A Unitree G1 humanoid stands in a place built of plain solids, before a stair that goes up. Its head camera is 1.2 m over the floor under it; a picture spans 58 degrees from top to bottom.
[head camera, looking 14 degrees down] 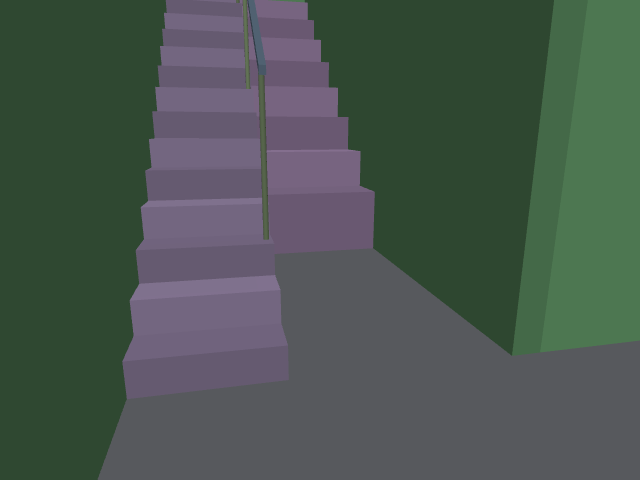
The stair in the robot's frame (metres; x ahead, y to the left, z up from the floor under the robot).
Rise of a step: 0.19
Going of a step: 0.26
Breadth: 0.76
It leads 12 degrees to the left of straight ahead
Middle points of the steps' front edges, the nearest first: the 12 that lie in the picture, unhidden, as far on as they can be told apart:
1.85 0.52 0.19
2.10 0.58 0.38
2.35 0.63 0.57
2.61 0.69 0.77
2.86 0.74 0.96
3.11 0.80 1.15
3.37 0.85 1.35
3.63 0.91 1.54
3.88 0.96 1.73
4.13 1.02 1.92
4.39 1.07 2.12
4.64 1.13 2.31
